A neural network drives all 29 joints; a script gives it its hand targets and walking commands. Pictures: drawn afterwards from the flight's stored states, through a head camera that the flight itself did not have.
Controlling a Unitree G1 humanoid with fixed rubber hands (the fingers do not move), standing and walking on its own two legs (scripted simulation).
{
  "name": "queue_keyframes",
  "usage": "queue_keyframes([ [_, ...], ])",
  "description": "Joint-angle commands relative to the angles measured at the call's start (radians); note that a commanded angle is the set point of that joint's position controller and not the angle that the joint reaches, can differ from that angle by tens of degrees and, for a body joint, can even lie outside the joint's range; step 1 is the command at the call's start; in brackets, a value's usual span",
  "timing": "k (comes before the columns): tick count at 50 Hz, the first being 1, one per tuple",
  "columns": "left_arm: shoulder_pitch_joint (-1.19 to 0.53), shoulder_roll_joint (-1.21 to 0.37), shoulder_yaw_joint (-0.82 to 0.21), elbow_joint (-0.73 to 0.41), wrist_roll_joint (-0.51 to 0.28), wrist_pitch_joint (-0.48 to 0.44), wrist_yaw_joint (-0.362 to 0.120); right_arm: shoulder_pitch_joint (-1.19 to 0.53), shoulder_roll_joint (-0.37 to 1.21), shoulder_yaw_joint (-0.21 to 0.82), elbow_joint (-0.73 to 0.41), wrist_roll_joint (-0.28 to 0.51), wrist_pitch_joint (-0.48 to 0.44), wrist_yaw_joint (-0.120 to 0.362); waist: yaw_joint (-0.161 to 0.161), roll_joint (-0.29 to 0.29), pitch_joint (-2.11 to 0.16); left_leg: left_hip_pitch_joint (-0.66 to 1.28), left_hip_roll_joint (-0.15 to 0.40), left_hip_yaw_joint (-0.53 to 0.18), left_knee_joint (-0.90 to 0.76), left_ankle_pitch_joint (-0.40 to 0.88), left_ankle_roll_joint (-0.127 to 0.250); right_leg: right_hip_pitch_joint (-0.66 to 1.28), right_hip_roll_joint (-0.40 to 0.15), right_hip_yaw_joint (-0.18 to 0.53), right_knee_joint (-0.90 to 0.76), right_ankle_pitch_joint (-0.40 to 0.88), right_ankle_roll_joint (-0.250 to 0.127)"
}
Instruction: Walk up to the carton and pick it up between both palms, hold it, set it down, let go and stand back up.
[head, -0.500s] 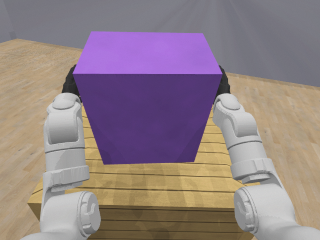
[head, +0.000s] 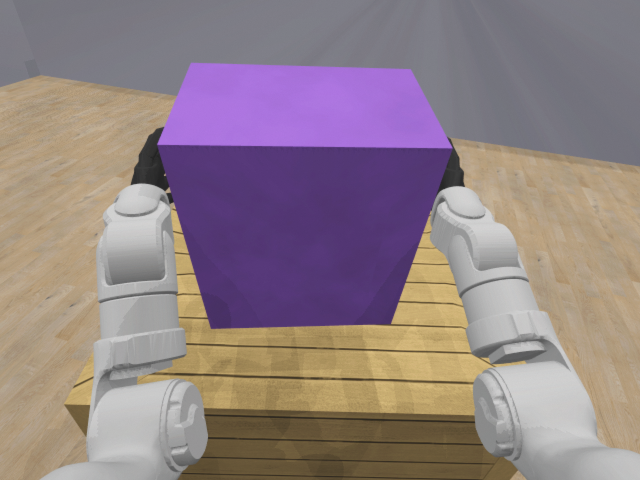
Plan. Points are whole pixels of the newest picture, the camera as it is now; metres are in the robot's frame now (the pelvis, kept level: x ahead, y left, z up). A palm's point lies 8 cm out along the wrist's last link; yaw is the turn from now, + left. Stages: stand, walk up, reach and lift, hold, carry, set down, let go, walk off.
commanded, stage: hold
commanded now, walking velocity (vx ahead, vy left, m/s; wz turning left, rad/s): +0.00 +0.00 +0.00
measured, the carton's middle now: (303, 209) +0.38 +0.00 +0.20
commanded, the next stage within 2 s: none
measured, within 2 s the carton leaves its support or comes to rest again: neither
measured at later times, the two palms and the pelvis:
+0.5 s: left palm (148, 193) +0.35 +0.17 +0.24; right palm (443, 188) +0.35 -0.17 +0.25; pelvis -0.01 +0.00 +0.00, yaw +0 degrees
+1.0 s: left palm (147, 190) +0.35 +0.17 +0.25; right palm (443, 187) +0.35 -0.17 +0.25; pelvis +0.00 +0.00 +0.00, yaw +0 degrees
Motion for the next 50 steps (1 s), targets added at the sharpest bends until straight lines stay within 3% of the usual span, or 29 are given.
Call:
queue_keyframes([
  [1, -0.71, -0.495, -0.446, -0.1, -0.189, -0.053, -0.148, -0.725, 0.485, 0.279, -0.285, 0.123, -0.03, 0.165, -0.032, 0.079, -0.253, -0.126, -0.045, 0.044, -0.057, 0.287, -0.036, 0.2, 0.035, 0.016, 0.032, 0.197, 0.007],
  [2, -0.711, -0.485, -0.435, -0.133, -0.187, -0.05, -0.145, -0.751, 0.501, 0.303, -0.318, 0.141, -0.036, 0.167, 0.003, 0.054, -0.275, -0.131, -0.041, 0.048, -0.059, 0.285, -0.029, 0.213, 0.034, 0.017, 0.031, 0.19, 0.003],
  [3, -0.726, -0.495, -0.449, -0.145, -0.179, -0.047, -0.141, -0.75, 0.505, 0.301, -0.327, 0.141, -0.035, 0.169, -0.004, 0.092, -0.276, -0.123, -0.037, 0.054, -0.056, 0.282, -0.036, 0.203, 0.037, 0.016, 0.032, 0.178, -0.005],
  [4, -0.7, -0.466, -0.42, -0.065, -0.159, -0.04, -0.149, -0.77, 0.47, 0.271, -0.297, 0.12, -0.03, 0.172, -0.004, 0.08, -0.229, -0.153, -0.043, 0.052, -0.066, 0.215, -0.024, 0.195, 0.031, 0.03, 0.019, 0.132, -0.004],
  [5, -0.701, -0.47, -0.418, -0.095, -0.155, -0.041, -0.147, -0.767, 0.478, 0.295, -0.291, 0.132, -0.029, 0.173, 0.012, 0.08, -0.255, -0.151, -0.038, 0.052, -0.073, 0.215, -0.025, 0.203, 0.034, 0.023, 0.026, 0.131, 0.001],
  [6, -0.705, -0.454, -0.395, -0.063, -0.152, -0.037, -0.152, -0.741, 0.476, 0.263, -0.244, 0.107, -0.018, 0.175, -0.01, 0.074, -0.206, -0.161, -0.043, 0.051, -0.088, 0.163, -0.014, 0.182, 0.022, 0.028, 0.012, 0.11, 0.002],
  [7, -0.691, -0.435, -0.362, -0.022, -0.13, -0.031, -0.159, -0.769, 0.481, 0.264, -0.246, 0.107, -0.017, 0.177, 0.016, 0.057, -0.169, -0.177, -0.04, 0.053, -0.094, 0.142, -0.004, 0.177, 0.018, 0.025, 0.008, 0.083, 0.001],
  [8, -0.706, -0.419, -0.348, 0.012, -0.122, -0.027, -0.164, -0.759, 0.472, 0.239, -0.194, 0.088, -0.01, 0.181, 0.008, 0.053, -0.151, -0.201, -0.039, 0.058, -0.111, 0.077, 0.0, 0.17, 0.022, 0.027, 0.005, 0.032, 0.002],
  [9, -0.691, -0.431, -0.356, -0.036, -0.124, -0.03, -0.167, -0.774, 0.484, 0.259, -0.257, 0.095, -0.021, 0.181, 0.02, 0.046, -0.198, -0.176, -0.033, 0.063, -0.102, 0.126, 0.006, 0.175, 0.019, 0.023, 0.01, 0.078, 0.001],
  [13, -0.721, -0.462, -0.374, -0.022, -0.144, -0.033, -0.175, -0.761, 0.491, 0.242, -0.21, 0.088, -0.02, 0.172, -0.017, 0.065, -0.211, -0.159, -0.037, 0.065, -0.093, 0.151, -0.008, 0.187, 0.024, 0.019, 0.014, 0.121, 0.0],
  [16, -0.712, -0.464, -0.356, -0.013, -0.153, -0.042, -0.169, -0.776, 0.513, 0.26, -0.232, 0.099, -0.026, 0.176, 0.017, 0.039, -0.23, -0.179, -0.041, 0.067, -0.101, 0.128, -0.001, 0.183, 0.029, 0.019, 0.002, 0.08, 0.007],
  [19, -0.743, -0.475, -0.396, -0.014, -0.193, -0.061, -0.169, -0.814, 0.513, 0.256, -0.274, 0.088, -0.045, 0.169, -0.021, 0.035, -0.272, -0.17, -0.048, 0.056, -0.088, 0.144, 0.001, 0.204, 0.021, 0.017, 0.006, 0.114, 0.017],
  [22, -0.73, -0.511, -0.45, -0.1, -0.212, -0.069, -0.151, -0.775, 0.527, 0.299, -0.32, 0.117, -0.048, 0.164, -0.021, 0.08, -0.361, -0.113, -0.045, 0.047, -0.058, 0.288, -0.029, 0.243, 0.038, 0.008, 0.034, 0.22, 0.005],
  [27, -0.711, -0.483, -0.414, -0.038, -0.17, -0.059, -0.156, -0.725, 0.473, 0.247, -0.25, 0.097, -0.034, 0.174, -0.035, 0.1, -0.24, -0.158, -0.042, 0.045, -0.086, 0.17, -0.027, 0.199, 0.029, 0.02, 0.017, 0.116, -0.006],
  [28, -0.705, -0.477, -0.395, -0.039, -0.154, -0.058, -0.157, -0.77, 0.483, 0.271, -0.277, 0.102, -0.042, 0.177, 0.005, 0.087, -0.246, -0.176, -0.042, 0.052, -0.093, 0.154, -0.02, 0.21, 0.031, 0.014, 0.018, 0.097, -0.001],
  [29, -0.737, -0.469, -0.396, -0.03, -0.164, -0.061, -0.156, -0.783, 0.474, 0.255, -0.264, 0.098, -0.04, 0.179, -0.019, 0.087, -0.247, -0.185, -0.047, 0.047, -0.096, 0.14, -0.013, 0.196, 0.026, 0.015, 0.019, 0.089, 0.002],
  [30, -0.705, -0.457, -0.388, -0.048, -0.151, -0.055, -0.157, -0.762, 0.485, 0.26, -0.264, 0.097, -0.042, 0.181, -0.005, 0.078, -0.256, -0.175, -0.047, 0.058, -0.093, 0.157, -0.008, 0.225, 0.023, 0.011, 0.019, 0.112, 0.006],
  [31, -0.718, -0.477, -0.411, -0.064, -0.161, -0.053, -0.157, -0.75, 0.48, 0.255, -0.25, 0.096, -0.038, 0.179, -0.017, 0.093, -0.244, -0.173, -0.048, 0.055, -0.092, 0.163, -0.015, 0.199, 0.031, 0.008, 0.023, 0.111, 0.005],
  [35, -0.738, -0.463, -0.384, -0.045, -0.16, -0.06, -0.148, -0.804, 0.514, 0.291, -0.27, 0.113, -0.044, 0.186, 0.027, 0.047, -0.258, -0.174, -0.043, 0.055, -0.102, 0.146, -0.004, 0.2, 0.029, 0.01, 0.021, 0.083, 0.006],
  [36, -0.724, -0.478, -0.401, -0.059, -0.17, -0.059, -0.147, -0.784, 0.503, 0.282, -0.27, 0.108, -0.043, 0.185, 0.007, 0.066, -0.272, -0.171, -0.04, 0.057, -0.088, 0.166, -0.007, 0.197, 0.03, 0.015, 0.026, 0.111, 0.005],
  [37, -0.733, -0.469, -0.38, -0.042, -0.159, -0.057, -0.149, -0.805, 0.513, 0.286, -0.27, 0.107, -0.047, 0.186, 0.022, 0.052, -0.257, -0.174, -0.045, 0.058, -0.095, 0.157, -0.005, 0.201, 0.029, 0.013, 0.022, 0.096, 0.007],
  [38, -0.737, -0.473, -0.39, -0.037, -0.169, -0.059, -0.149, -0.803, 0.509, 0.269, -0.249, 0.099, -0.048, 0.187, 0.003, 0.06, -0.265, -0.169, -0.043, 0.053, -0.093, 0.158, -0.004, 0.19, 0.029, 0.013, 0.019, 0.109, 0.007],
  [40, -0.679, -0.467, -0.37, -0.011, -0.159, -0.049, -0.155, -0.784, 0.499, 0.281, -0.271, 0.106, -0.041, 0.182, 0.008, 0.032, -0.245, -0.161, -0.047, 0.058, -0.086, 0.185, -0.002, 0.201, 0.033, 0.017, 0.016, 0.13, 0.013],
  [42, -0.696, -0.473, -0.392, -0.055, -0.177, -0.049, -0.161, -0.735, 0.507, 0.259, -0.252, 0.098, -0.03, 0.174, -0.025, 0.028, -0.257, -0.147, -0.041, 0.052, -0.086, 0.195, -0.009, 0.214, 0.033, 0.014, 0.015, 0.162, 0.002],
  [43, -0.666, -0.45, -0.359, -0.022, -0.16, -0.042, -0.163, -0.762, 0.486, 0.265, -0.254, 0.09, -0.033, 0.174, 0.002, 0.016, -0.255, -0.152, -0.045, 0.06, -0.091, 0.179, 0.001, 0.209, 0.026, 0.017, 0.009, 0.141, 0.009],
  [45, -0.68, -0.467, -0.369, -0.034, -0.169, -0.046, -0.17, -0.762, 0.506, 0.274, -0.269, 0.102, -0.035, 0.172, -0.006, 0.026, -0.261, -0.141, -0.05, 0.065, -0.082, 0.206, -0.001, 0.213, 0.032, 0.011, 0.008, 0.153, 0.009],
  [46, -0.694, -0.468, -0.387, -0.017, -0.176, -0.045, -0.171, -0.757, 0.473, 0.246, -0.245, 0.095, -0.03, 0.174, -0.031, 0.046, -0.251, -0.147, -0.036, 0.05, -0.09, 0.169, -0.012, 0.194, 0.036, 0.017, 0.009, 0.123, -0.003],
  [48, -0.695, -0.461, -0.363, 0.0, -0.143, -0.042, -0.168, -0.772, 0.502, 0.257, -0.236, 0.09, -0.032, 0.175, -0.006, 0.069, -0.226, -0.164, -0.044, 0.063, -0.091, 0.157, -0.007, 0.199, 0.028, 0.019, 0.009, 0.113, 0.002],
  [50, -0.702, -0.48, -0.397, -0.068, -0.173, -0.054, -0.162, -0.754, 0.506, 0.285, -0.269, 0.107, -0.037, 0.17, -0.011, 0.06, -0.271, -0.138, -0.044, 0.054, -0.08, 0.219, -0.018, 0.214, 0.031, 0.018, 0.019, 0.167, 0.004],
])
